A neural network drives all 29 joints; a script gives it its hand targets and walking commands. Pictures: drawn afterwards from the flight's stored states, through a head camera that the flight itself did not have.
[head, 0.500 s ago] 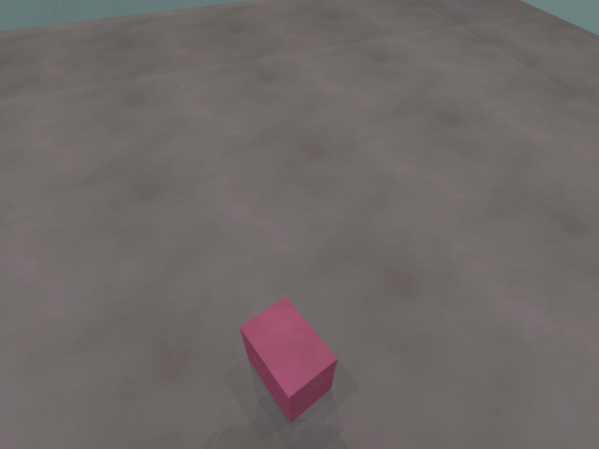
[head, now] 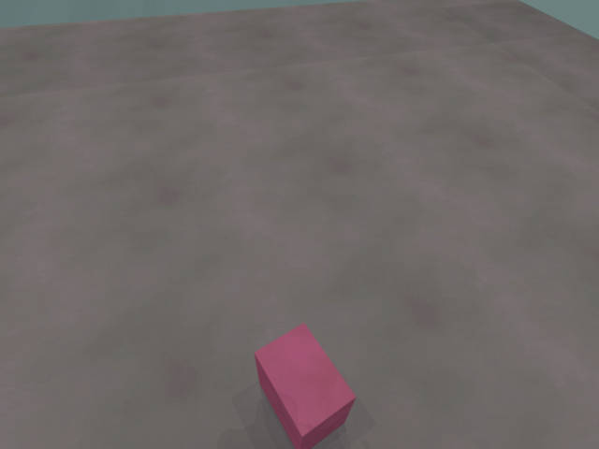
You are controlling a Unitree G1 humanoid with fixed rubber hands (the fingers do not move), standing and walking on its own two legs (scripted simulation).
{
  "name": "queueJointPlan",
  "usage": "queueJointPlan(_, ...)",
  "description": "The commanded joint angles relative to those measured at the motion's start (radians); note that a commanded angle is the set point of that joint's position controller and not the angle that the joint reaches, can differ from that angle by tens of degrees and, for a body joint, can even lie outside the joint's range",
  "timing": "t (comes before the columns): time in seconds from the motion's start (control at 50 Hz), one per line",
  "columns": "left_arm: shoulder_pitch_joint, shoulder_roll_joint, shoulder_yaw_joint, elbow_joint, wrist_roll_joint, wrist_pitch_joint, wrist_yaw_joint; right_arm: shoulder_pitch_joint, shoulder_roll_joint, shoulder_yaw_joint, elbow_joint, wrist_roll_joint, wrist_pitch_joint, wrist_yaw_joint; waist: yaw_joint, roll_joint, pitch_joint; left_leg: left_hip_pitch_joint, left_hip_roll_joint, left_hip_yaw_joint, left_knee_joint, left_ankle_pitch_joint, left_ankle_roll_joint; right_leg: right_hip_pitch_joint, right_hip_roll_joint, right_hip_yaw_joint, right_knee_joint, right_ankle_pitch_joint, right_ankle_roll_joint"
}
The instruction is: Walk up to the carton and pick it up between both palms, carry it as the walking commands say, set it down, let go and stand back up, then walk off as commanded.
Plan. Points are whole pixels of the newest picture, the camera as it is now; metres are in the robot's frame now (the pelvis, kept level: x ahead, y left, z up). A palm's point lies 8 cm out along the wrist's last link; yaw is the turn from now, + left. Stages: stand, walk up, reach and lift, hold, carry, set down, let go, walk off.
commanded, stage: walk up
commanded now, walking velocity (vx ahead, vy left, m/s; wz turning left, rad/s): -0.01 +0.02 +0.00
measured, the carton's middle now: (301, 389) +0.41 +0.00 -0.64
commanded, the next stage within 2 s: none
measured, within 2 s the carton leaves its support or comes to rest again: neither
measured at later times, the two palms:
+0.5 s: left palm out of the picture -0.02 +0.29 -0.14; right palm out of the picture +0.03 -0.23 -0.13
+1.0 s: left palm out of the picture +0.02 +0.28 -0.14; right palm out of the picture +0.01 -0.20 -0.14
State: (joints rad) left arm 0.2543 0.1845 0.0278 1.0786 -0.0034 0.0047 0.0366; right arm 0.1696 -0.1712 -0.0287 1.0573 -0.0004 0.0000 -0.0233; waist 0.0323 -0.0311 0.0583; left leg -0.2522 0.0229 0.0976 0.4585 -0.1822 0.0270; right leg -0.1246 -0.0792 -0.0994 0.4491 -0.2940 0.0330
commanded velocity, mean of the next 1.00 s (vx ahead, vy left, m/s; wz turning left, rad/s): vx -0.01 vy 0.01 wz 0.02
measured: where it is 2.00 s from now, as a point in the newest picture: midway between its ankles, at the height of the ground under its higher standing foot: outside the picture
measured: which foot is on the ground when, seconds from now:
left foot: down 0.00-0.34, up 0.36-0.54, down 0.56-1.00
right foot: down 0.00-0.56, up 0.58-0.84, down 0.86-1.00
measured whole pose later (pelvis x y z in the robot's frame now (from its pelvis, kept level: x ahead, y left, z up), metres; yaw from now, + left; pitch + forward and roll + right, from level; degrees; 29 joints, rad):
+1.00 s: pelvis -0.01 +0.04 +0.00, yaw +1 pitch +0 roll -1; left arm 0.23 0.18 0.04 1.07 0.02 0.02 0.02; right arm 0.23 -0.19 -0.04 1.08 -0.02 0.02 -0.04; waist -0.02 0.02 0.04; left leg -0.26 0.07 0.06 0.45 -0.19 -0.03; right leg -0.16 0.02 -0.12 0.40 -0.24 -0.04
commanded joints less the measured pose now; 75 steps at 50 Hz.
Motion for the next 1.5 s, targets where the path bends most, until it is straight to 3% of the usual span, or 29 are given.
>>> queueJointPlan(0.0,0.118,0.072,0.006,-0.005,0.003,-0.001,0.003,0.053,-0.113,-0.021,-0.005,0.003,-0.002,-0.010,-0.009,0.198,-0.039,0.079,0.150,-0.181,-0.165,0.244,0.029,-0.033,-0.014,0.017,-0.031,0.033,-0.004)
queueJointPlan(0.1,0.108,0.071,0.004,0.016,0.010,-0.004,-0.004,0.040,-0.099,-0.017,0.009,0.004,-0.011,-0.003,-0.013,0.113,-0.028,0.061,0.127,-0.188,-0.201,0.025,0.009,-0.013,-0.028,0.033,-0.103,0.062,-0.004)
queueJointPlan(0.26,0.103,0.073,0.001,0.032,0.015,-0.020,-0.003,0.061,-0.093,-0.020,0.031,0.000,-0.015,0.001,-0.026,0.050,-0.025,0.076,0.105,-0.133,-0.153,0.050,-0.008,-0.036,-0.063,0.055,-0.160,0.089,-0.015)
queueJointPlan(0.3,0.082,0.141,0.020,0.009,0.019,-0.021,0.010,0.080,-0.120,-0.039,0.034,0.000,-0.003,0.000,-0.025,0.044,-0.026,0.036,0.044,-0.061,-0.063,0.075,-0.033,-0.035,-0.143,0.109,-0.165,0.192,-0.038)
queueJointPlan(0.32,0.126,0.185,0.038,0.018,0.018,-0.017,0.020,0.061,-0.120,-0.042,0.028,-0.007,0.007,0.004,0.003,0.018,-0.021,-0.041,0.031,-0.039,0.011,0.093,-0.054,0.010,-0.211,0.180,-0.159,0.235,-0.078)
queueJointPlan(0.34,0.142,0.220,0.053,0.019,0.018,-0.008,0.034,0.064,-0.123,-0.047,0.006,-0.016,0.015,0.011,0.014,-0.039,-0.017,-0.143,0.017,-0.028,0.124,-0.037,-0.074,0.041,-0.298,0.258,-0.161,0.292,-0.127)
queueJointPlan(0.36,0.138,0.221,0.060,0.015,0.021,-0.001,0.041,0.064,-0.107,-0.045,-0.008,-0.022,0.025,0.013,0.031,-0.165,0.002,-0.206,0.010,-0.029,0.298,-0.179,-0.088,-0.004,-0.376,0.314,-0.192,0.336,-0.181)
queueJointPlan(0.38,0.096,0.221,0.068,-0.003,0.023,-0.003,0.045,0.061,-0.111,-0.045,-0.026,-0.024,0.034,0.013,0.027,-0.183,0.023,-0.256,0.029,-0.082,0.472,-0.276,-0.093,-0.030,-0.423,0.337,-0.216,0.415,-0.205)
queueJointPlan(0.42,-0.005,0.200,0.071,-0.035,0.026,0.003,0.043,0.088,-0.111,-0.050,-0.047,-0.016,0.034,0.011,-0.024,-0.153,0.016,-0.222,0.058,-0.130,0.489,-0.277,-0.072,-0.061,-0.359,0.198,-0.187,0.406,-0.150)
queueJointPlan(0.44,-0.032,0.196,0.072,-0.037,0.031,0.004,0.041,0.096,-0.109,-0.048,-0.057,-0.015,0.033,0.017,-0.038,-0.211,0.019,-0.188,0.058,-0.126,0.407,-0.267,-0.069,-0.072,-0.315,0.137,-0.179,0.382,-0.115)
queueJointPlan(0.48,-0.015,0.184,0.062,-0.031,0.043,0.009,0.020,0.100,-0.100,-0.039,-0.050,-0.016,0.020,0.018,-0.052,-0.201,-0.013,-0.098,0.017,-0.036,0.143,-0.182,-0.064,-0.035,-0.196,0.029,-0.067,0.431,-0.072)
queueJointPlan(0.5,0.023,0.159,0.054,0.000,0.035,0.019,0.009,0.111,-0.094,-0.023,-0.041,-0.010,0.002,0.021,-0.057,-0.235,-0.032,0.043,-0.010,0.011,-0.056,-0.049,-0.058,-0.047,-0.095,-0.058,0.004,0.316,-0.045)
queueJointPlan(0.52,0.093,0.095,0.020,0.014,0.041,0.013,0.005,0.138,-0.122,-0.033,-0.015,-0.012,-0.015,0.010,-0.052,-0.074,-0.058,0.190,0.022,-0.009,-0.092,0.059,-0.058,-0.143,-0.040,-0.059,0.087,0.217,-0.037)
queueJointPlan(0.54,0.102,0.053,0.009,-0.006,0.038,0.012,-0.002,0.190,-0.212,-0.045,-0.002,-0.018,-0.028,0.003,-0.042,0.132,-0.082,0.217,0.184,-0.199,-0.134,0.278,-0.059,-0.215,0.004,-0.041,0.185,-0.063,-0.010)
queueJointPlan(0.56,0.075,0.053,0.015,-0.045,0.019,0.027,0.008,0.178,-0.255,-0.049,-0.022,-0.023,-0.029,0.001,-0.067,0.357,-0.067,0.094,0.339,-0.383,-0.217,0.303,0.054,-0.255,0.039,-0.001,0.270,-0.289,0.008)
queueJointPlan(0.58,0.014,0.100,0.026,-0.045,0.011,0.047,0.006,0.159,-0.230,-0.042,-0.013,-0.029,-0.017,-0.004,-0.077,0.284,-0.048,0.020,0.332,-0.407,-0.244,0.211,0.102,-0.219,0.015,0.096,0.375,-0.273,-0.002)
queueJointPlan(0.6,0.004,0.105,0.026,-0.042,0.013,0.052,0.001,0.113,-0.195,-0.031,-0.016,-0.030,-0.020,-0.010,-0.061,0.258,-0.039,0.024,0.294,-0.327,-0.213,0.229,0.095,-0.224,0.008,0.126,0.397,-0.240,-0.006)
queueJointPlan(0.68,0.037,0.088,0.016,-0.032,0.018,0.033,-0.012,0.037,-0.154,-0.016,-0.023,-0.028,-0.017,-0.015,-0.043,0.214,-0.079,0.074,0.217,-0.188,-0.188,0.269,0.092,-0.187,0.027,0.094,0.300,-0.154,0.000)
queueJointPlan(0.78,0.052,0.056,0.013,-0.045,0.013,0.018,-0.002,0.063,-0.163,-0.028,0.006,-0.025,-0.008,-0.016,-0.020,0.165,-0.059,0.048,0.246,-0.226,-0.166,0.231,0.087,-0.100,0.056,0.044,0.035,0.003,-0.005)
queueJointPlan(0.84,0.067,0.095,0.034,-0.043,0.022,0.011,0.001,0.096,-0.175,-0.032,-0.008,-0.021,-0.004,-0.016,-0.024,0.105,-0.060,-0.060,0.228,-0.247,-0.129,0.071,0.043,0.017,0.000,0.059,-0.091,0.083,-0.026)
queueJointPlan(0.88,0.027,0.121,0.040,-0.029,0.031,0.005,-0.003,0.086,-0.086,-0.013,-0.017,-0.014,0.002,-0.008,-0.041,-0.120,-0.047,-0.031,0.082,-0.085,-0.052,-0.034,-0.032,-0.041,-0.101,0.161,-0.206,-0.008,-0.075)
queueJointPlan(0.92,-0.019,0.113,0.039,-0.040,0.029,0.010,-0.009,0.104,-0.079,-0.019,-0.007,-0.019,0.016,-0.016,-0.061,-0.093,0.010,0.019,0.067,-0.041,-0.021,-0.044,-0.048,-0.132,-0.089,0.139,-0.231,-0.079,-0.082)
queueJointPlan(1.04,-0.011,0.104,0.043,-0.047,0.023,0.008,-0.009,0.147,-0.091,-0.022,0.018,-0.023,0.010,-0.029,-0.052,0.016,-0.006,0.052,0.110,-0.031,-0.015,0.063,-0.035,-0.104,-0.048,0.070,-0.144,0.055,-0.076)
queueJointPlan(1.14,0.031,0.086,0.043,-0.035,0.022,0.017,-0.007,0.164,-0.109,-0.028,0.009,-0.021,0.015,-0.040,-0.041,0.047,-0.001,0.039,0.170,-0.102,-0.050,0.107,-0.022,-0.100,-0.018,0.056,-0.103,0.057,-0.060)
queueJointPlan(1.18,0.052,0.073,0.038,-0.034,0.021,0.017,-0.005,0.159,-0.109,-0.029,0.010,-0.023,0.014,-0.041,-0.031,0.118,-0.005,0.007,0.178,-0.114,-0.065,0.126,-0.022,-0.066,-0.015,0.055,-0.092,0.068,-0.060)
queueJointPlan(1.3,0.052,0.099,0.043,-0.044,0.029,0.011,-0.005,0.152,-0.072,-0.019,-0.008,-0.018,0.023,-0.040,-0.035,-0.017,0.007,-0.005,0.094,-0.002,0.034,0.026,-0.056,-0.079,-0.079,0.116,-0.163,0.112,-0.101)
queueJointPlan(1.38,0.035,0.108,0.047,-0.057,0.024,0.016,-0.004,0.182,-0.097,-0.030,-0.005,-0.022,0.023,-0.047,-0.044,-0.010,-0.010,0.024,0.116,0.006,0.072,0.096,-0.044,-0.089,-0.058,0.070,-0.086,0.229,-0.105)
queueJointPlan(1.46,0.043,0.095,0.054,-0.070,0.024,0.027,-0.008,0.183,-0.125,-0.040,-0.011,-0.022,0.027,-0.055,-0.041,0.058,-0.026,0.030,0.171,-0.039,0.058,0.190,-0.028,-0.118,-0.029,0.047,-0.025,0.170,-0.087)
queueJointPlan(1.48,0.052,0.091,0.052,-0.068,0.024,0.028,-0.007,0.181,-0.121,-0.038,-0.016,-0.023,0.027,-0.055,-0.039,0.033,-0.036,0.039,0.183,-0.056,0.057,0.213,-0.020,-0.120,-0.023,0.045,-0.017,0.159,-0.080)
